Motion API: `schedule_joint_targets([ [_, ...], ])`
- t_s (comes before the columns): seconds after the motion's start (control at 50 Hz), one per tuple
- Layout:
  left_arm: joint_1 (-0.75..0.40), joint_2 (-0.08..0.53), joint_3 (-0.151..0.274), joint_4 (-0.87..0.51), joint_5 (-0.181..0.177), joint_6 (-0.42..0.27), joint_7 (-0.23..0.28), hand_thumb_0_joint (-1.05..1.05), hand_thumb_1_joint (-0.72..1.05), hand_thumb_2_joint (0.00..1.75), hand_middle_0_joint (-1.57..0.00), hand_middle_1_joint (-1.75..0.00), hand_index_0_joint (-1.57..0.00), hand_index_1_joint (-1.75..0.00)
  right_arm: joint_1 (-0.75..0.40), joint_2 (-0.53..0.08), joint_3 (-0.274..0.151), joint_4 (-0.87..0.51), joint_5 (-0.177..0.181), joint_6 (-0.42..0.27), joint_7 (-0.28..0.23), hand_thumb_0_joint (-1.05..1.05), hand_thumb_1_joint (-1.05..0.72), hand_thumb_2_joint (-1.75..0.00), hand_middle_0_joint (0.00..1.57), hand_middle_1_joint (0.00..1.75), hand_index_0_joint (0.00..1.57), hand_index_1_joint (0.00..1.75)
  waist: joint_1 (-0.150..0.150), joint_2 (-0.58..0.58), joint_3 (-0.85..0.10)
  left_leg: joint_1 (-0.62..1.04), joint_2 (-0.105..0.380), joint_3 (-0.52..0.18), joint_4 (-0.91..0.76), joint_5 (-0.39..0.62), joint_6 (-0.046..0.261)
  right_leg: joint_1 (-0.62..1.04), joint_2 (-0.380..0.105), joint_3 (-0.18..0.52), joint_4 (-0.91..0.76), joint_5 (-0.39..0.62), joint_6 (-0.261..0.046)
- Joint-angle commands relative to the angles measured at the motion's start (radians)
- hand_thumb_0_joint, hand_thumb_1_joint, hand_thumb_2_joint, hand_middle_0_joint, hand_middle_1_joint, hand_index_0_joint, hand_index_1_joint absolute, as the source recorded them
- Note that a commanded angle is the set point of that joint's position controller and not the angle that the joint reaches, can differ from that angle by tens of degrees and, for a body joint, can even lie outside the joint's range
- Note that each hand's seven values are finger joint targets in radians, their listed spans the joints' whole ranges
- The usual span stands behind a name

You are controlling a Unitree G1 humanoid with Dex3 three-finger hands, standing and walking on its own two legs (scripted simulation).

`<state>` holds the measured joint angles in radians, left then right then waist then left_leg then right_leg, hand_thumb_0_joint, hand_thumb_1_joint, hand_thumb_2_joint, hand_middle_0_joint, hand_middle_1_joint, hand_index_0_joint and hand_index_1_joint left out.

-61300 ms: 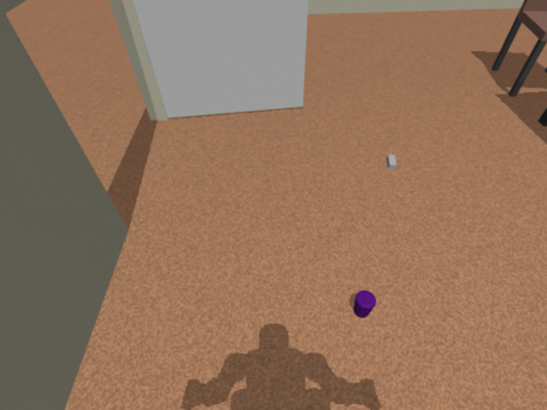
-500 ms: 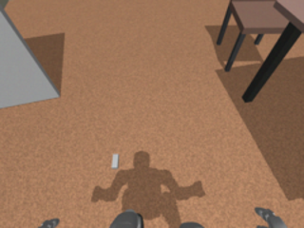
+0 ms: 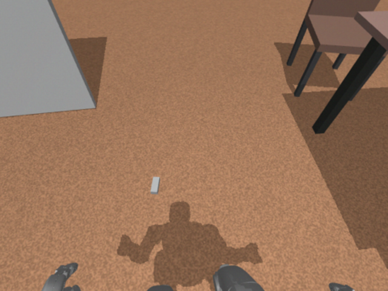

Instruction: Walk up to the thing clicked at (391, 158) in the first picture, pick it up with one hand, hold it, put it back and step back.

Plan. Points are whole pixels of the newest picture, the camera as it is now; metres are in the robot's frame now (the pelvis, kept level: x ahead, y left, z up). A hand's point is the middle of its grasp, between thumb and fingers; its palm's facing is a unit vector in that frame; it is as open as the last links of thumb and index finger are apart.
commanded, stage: step back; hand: left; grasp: from above
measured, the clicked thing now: (155, 185) +0.70 +0.22 -0.75
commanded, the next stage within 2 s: none
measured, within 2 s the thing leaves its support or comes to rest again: neither
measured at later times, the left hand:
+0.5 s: hand out of the picture -0.07 +0.25 -0.14, palm faces -0.03 -0.90 -0.44, open 7.4 cm
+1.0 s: hand out of the picture -0.28 +0.23 -0.15, palm faces -0.06 -0.91 -0.41, open 7.3 cm
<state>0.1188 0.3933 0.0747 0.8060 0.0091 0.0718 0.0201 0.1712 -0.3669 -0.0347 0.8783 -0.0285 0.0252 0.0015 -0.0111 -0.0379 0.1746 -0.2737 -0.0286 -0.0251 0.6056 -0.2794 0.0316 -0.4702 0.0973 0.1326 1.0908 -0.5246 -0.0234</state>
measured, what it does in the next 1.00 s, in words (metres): walks backwards: right foot, then left foot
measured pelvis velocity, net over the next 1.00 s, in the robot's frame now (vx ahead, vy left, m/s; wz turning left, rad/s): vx -0.35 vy -0.04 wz -0.07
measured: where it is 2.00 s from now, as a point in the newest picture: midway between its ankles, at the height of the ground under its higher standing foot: outside the picture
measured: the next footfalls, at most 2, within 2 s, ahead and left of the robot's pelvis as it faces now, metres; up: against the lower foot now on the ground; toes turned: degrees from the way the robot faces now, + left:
right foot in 0.24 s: -0.08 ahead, -0.15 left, +0.00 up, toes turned -2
left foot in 0.56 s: -0.17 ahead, +0.10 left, +0.00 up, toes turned -1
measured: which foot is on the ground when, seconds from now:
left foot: down 0.00-0.26, up 0.28-0.54, down 0.56-0.92, up 0.94-1.00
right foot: up 0.00-0.22, down 0.24-0.58, up 0.60-0.88, down 0.90-1.00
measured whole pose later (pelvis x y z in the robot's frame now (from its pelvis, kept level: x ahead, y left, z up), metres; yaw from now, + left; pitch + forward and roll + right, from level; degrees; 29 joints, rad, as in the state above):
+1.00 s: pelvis -0.35 -0.04 -0.01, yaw -4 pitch -2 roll +1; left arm 0.23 0.36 0.06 0.91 0.04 0.03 0.00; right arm 0.12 -0.41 -0.05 0.87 -0.01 0.06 -0.01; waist 0.04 0.03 0.12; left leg -0.52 -0.06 -0.12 0.95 -0.44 0.00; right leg -0.25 0.01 0.04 0.67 -0.38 -0.02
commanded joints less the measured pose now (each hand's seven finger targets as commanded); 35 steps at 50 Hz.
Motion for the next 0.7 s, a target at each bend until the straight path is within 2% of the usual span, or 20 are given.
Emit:
schedule_joint_targets([
  [0.0, 0.084, 0.182, 0.068, -0.059, 0.000, -0.031, 0.009, 0.00, 0.90, 0.90, -0.20, -0.30, -0.20, -0.30, -0.058, -0.250, -0.074, -0.104, -0.004, -0.030, -0.033, 0.00, -0.90, -0.90, 0.20, 0.30, 0.20, 0.30, 0.030, 0.154, -0.180, 0.112, 0.289, -0.229, -0.167, 0.479, 0.219, -0.029, -0.010, 0.035, 0.164, 0.003, 0.031],
  [0.04, 0.064, 0.169, 0.064, -0.068, 0.005, -0.032, 0.004, 0.00, 0.90, 0.90, -0.20, -0.30, -0.20, -0.30, -0.014, -0.247, -0.078, -0.105, -0.003, -0.028, -0.037, 0.00, -0.90, -0.90, 0.20, 0.30, 0.20, 0.30, -0.006, 0.147, -0.188, 0.161, 0.287, -0.215, -0.154, 0.470, 0.231, -0.033, -0.017, 0.016, 0.070, -0.005, 0.052],
  [0.1, 0.067, 0.162, 0.059, -0.072, 0.004, -0.036, -0.003, 0.00, 0.90, 0.90, -0.20, -0.30, -0.20, -0.30, -0.009, -0.269, -0.085, -0.113, -0.005, -0.022, -0.037, 0.00, -0.90, -0.90, 0.20, 0.30, 0.20, 0.30, -0.018, 0.196, -0.202, 0.161, 0.297, -0.205, -0.145, 0.422, 0.227, 0.040, -0.057, -0.032, -0.144, -0.005, 0.053],
  [0.16, 0.153, 0.155, 0.061, -0.028, 0.006, -0.046, -0.011, 0.00, 0.90, 0.90, -0.20, -0.30, -0.20, -0.30, -0.045, -0.293, -0.091, -0.128, -0.003, -0.007, -0.028, 0.00, -0.90, -0.90, 0.20, 0.30, 0.20, 0.30, 0.011, 0.259, -0.259, 0.106, 0.273, -0.184, -0.117, 0.311, 0.176, 0.195, -0.079, -0.109, -0.445, 0.098, 0.020],
  [0.2, 0.239, 0.165, 0.068, 0.021, 0.019, -0.055, -0.011, 0.00, 0.90, 0.90, -0.20, -0.30, -0.20, -0.30, -0.062, -0.283, -0.085, -0.129, 0.011, 0.008, -0.023, 0.00, -0.90, -0.90, 0.20, 0.30, 0.20, 0.30, 0.043, 0.227, -0.277, -0.021, 0.219, -0.153, -0.063, 0.167, 0.104, 0.340, -0.073, -0.134, -0.651, 0.245, -0.009],
  [0.22, 0.227, 0.216, 0.081, 0.013, 0.037, -0.060, -0.011, 0.00, 0.90, 0.90, -0.20, -0.30, -0.20, -0.30, -0.052, -0.240, -0.073, -0.136, 0.017, 0.011, -0.021, 0.00, -0.90, -0.90, 0.20, 0.30, 0.20, 0.30, 0.033, 0.079, -0.237, -0.190, 0.142, -0.127, 0.036, -0.002, 0.045, 0.364, -0.178, 0.067, -0.691, 0.161, -0.044],
  [0.24, 0.171, 0.335, 0.109, -0.022, 0.032, -0.057, -0.014, 0.00, 0.90, 0.90, -0.20, -0.30, -0.20, -0.30, -0.094, -0.187, -0.064, -0.163, 0.025, 0.007, -0.027, 0.00, -0.90, -0.90, 0.20, 0.30, 0.20, 0.30, 0.064, -0.225, -0.167, -0.293, -0.065, -0.043, 0.264, -0.252, -0.020, 0.203, -0.409, 0.371, -0.806, 0.107, -0.175],
  [0.26, 0.092, 0.387, 0.113, -0.062, 0.039, -0.060, -0.010, 0.00, 0.90, 0.90, -0.20, -0.30, -0.20, -0.30, -0.111, -0.233, -0.082, -0.155, 0.017, 0.013, -0.037, 0.00, -0.90, -0.90, 0.20, 0.30, 0.20, 0.30, 0.078, -0.250, -0.107, -0.220, -0.047, -0.133, 0.498, -0.319, -0.044, -0.007, -0.544, 0.498, -0.849, 0.143, -0.295],
  [0.28, 0.031, 0.328, 0.098, -0.080, 0.029, -0.065, -0.004, 0.00, 0.90, 0.90, -0.20, -0.30, -0.20, -0.30, -0.076, -0.253, -0.085, -0.133, 0.020, 0.016, -0.035, 0.00, -0.90, -0.90, 0.20, 0.30, 0.20, 0.30, 0.034, -0.141, -0.092, -0.201, -0.049, -0.192, 0.594, -0.260, -0.042, -0.026, -0.491, 0.377, -0.807, 0.212, -0.271],
  [0.32, -0.081, 0.249, 0.080, -0.092, 0.034, -0.064, 0.007, 0.00, 0.90, 0.90, -0.20, -0.30, -0.20, -0.30, 0.020, -0.226, -0.079, -0.088, 0.033, 0.009, -0.032, 0.00, -0.90, -0.90, 0.20, 0.30, 0.20, 0.30, -0.035, -0.084, -0.093, -0.193, -0.093, -0.152, 0.625, -0.167, -0.037, 0.030, -0.343, 0.113, -0.702, 0.408, -0.181],
  [0.42, 0.032, 0.232, 0.075, -0.089, 0.041, -0.056, 0.018, 0.00, 0.90, 0.90, -0.20, -0.30, -0.20, -0.30, 0.004, -0.199, -0.061, -0.108, 0.016, 0.001, -0.030, 0.00, -0.90, -0.90, 0.20, 0.30, 0.20, 0.30, 0.049, -0.148, -0.150, -0.215, -0.037, -0.063, 0.346, -0.249, -0.049, 0.294, -0.346, 0.080, -0.626, 0.558, -0.177],
  [0.46, 0.038, 0.240, 0.073, -0.091, 0.033, -0.048, 0.020, 0.00, 0.90, 0.90, -0.20, -0.30, -0.20, -0.30, 0.026, -0.193, -0.062, -0.100, 0.008, -0.004, -0.028, 0.00, -0.90, -0.90, 0.20, 0.30, 0.20, 0.30, 0.050, -0.166, -0.189, -0.157, 0.002, -0.028, 0.136, -0.241, -0.038, 0.364, -0.358, 0.091, -0.570, 0.626, -0.167],
  [0.5, 0.008, 0.236, 0.060, -0.098, 0.017, -0.034, 0.015, 0.00, 0.90, 0.90, -0.20, -0.30, -0.20, -0.30, 0.103, -0.190, -0.072, -0.058, 0.001, -0.009, -0.025, 0.00, -0.90, -0.90, 0.20, 0.30, 0.20, 0.30, 0.012, -0.144, -0.222, -0.010, -0.005, 0.032, -0.133, -0.054, -0.022, 0.325, -0.333, 0.060, -0.476, 0.641, -0.139],
  [0.52, 0.026, 0.215, 0.049, -0.099, 0.013, -0.026, 0.012, 0.00, 0.90, 0.90, -0.20, -0.30, -0.20, -0.30, 0.109, -0.206, -0.080, -0.048, -0.001, -0.014, -0.026, 0.00, -0.90, -0.90, 0.20, 0.30, 0.20, 0.30, 0.014, -0.092, -0.228, 0.058, 0.007, 0.000, -0.230, 0.076, -0.009, 0.267, -0.296, 0.036, -0.430, 0.572, -0.098],
  [0.54, 0.059, 0.176, 0.036, -0.103, 0.009, -0.023, 0.007, 0.00, 0.90, 0.90, -0.20, -0.30, -0.20, -0.30, 0.098, -0.270, -0.098, -0.055, -0.017, -0.016, -0.028, 0.00, -0.90, -0.90, 0.20, 0.30, 0.20, 0.30, 0.028, 0.047, -0.238, 0.154, 0.171, -0.231, -0.247, 0.160, 0.045, 0.091, -0.214, -0.010, -0.330, 0.374, -0.040],
  [0.56, 0.015, 0.178, 0.038, -0.120, -0.002, -0.029, 0.015, 0.00, 0.90, 0.90, -0.20, -0.30, -0.20, -0.30, 0.023, -0.402, -0.113, -0.086, -0.007, -0.010, -0.015, 0.00, -0.90, -0.90, 0.20, 0.30, 0.20, 0.30, 0.013, 0.295, -0.213, 0.045, 0.385, -0.471, -0.273, 0.275, 0.204, 0.006, -0.043, -0.146, -0.156, -0.040, 0.008],
  [0.58, -0.059, 0.213, 0.060, -0.109, 0.015, -0.026, 0.026, 0.00, 0.90, 0.90, -0.20, -0.30, -0.20, -0.30, 0.026, -0.411, -0.119, -0.089, -0.016, -0.017, -0.015, 0.00, -0.90, -0.90, 0.20, 0.30, 0.20, 0.30, -0.045, 0.259, -0.180, -0.102, 0.444, -0.578, -0.305, 0.281, 0.297, 0.060, -0.047, -0.003, 0.045, -0.150, 0.015],
  [0.62, 0.002, 0.186, 0.057, -0.073, -0.009, -0.015, 0.021, 0.00, 0.90, 0.90, -0.20, -0.30, -0.20, -0.30, -0.053, -0.310, -0.083, -0.087, -0.014, -0.024, -0.030, 0.00, -0.90, -0.90, 0.20, 0.30, 0.20, 0.30, 0.033, 0.103, -0.177, -0.054, 0.315, -0.310, -0.215, 0.426, 0.222, 0.015, -0.007, 0.081, 0.199, -0.049, -0.006],
  [0.64, 0.037, 0.188, 0.057, -0.047, -0.012, -0.015, 0.018, 0.00, 0.90, 0.90, -0.20, -0.30, -0.20, -0.30, -0.073, -0.284, -0.075, -0.090, -0.013, -0.023, -0.033, 0.00, -0.90, -0.90, 0.20, 0.30, 0.20, 0.30, 0.054, 0.117, -0.167, -0.058, 0.284, -0.245, -0.202, 0.398, 0.195, 0.025, -0.010, 0.064, 0.226, 0.006, -0.006],
  [0.68, 0.085, 0.189, 0.058, -0.028, -0.004, -0.020, 0.011, 0.00, 0.90, 0.90, -0.20, -0.30, -0.20, -0.30, -0.085, -0.263, -0.071, -0.096, -0.010, -0.020, -0.033, 0.00, -0.90, -0.90, 0.20, 0.30, 0.20, 0.30, 0.057, 0.168, -0.174, -0.005, 0.280, -0.218, -0.180, 0.375, 0.204, 0.024, -0.027, 0.011, 0.156, 0.012, 0.021],
])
